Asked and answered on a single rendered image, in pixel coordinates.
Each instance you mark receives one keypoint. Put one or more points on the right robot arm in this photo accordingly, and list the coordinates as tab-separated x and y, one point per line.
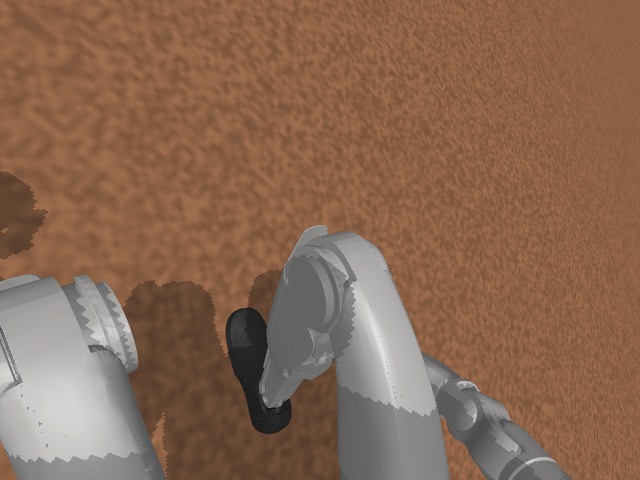
501	449

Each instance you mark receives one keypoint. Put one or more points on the right robot foot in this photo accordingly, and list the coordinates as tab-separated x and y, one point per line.
247	346

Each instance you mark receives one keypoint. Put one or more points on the right robot hand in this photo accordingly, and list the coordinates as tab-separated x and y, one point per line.
438	372

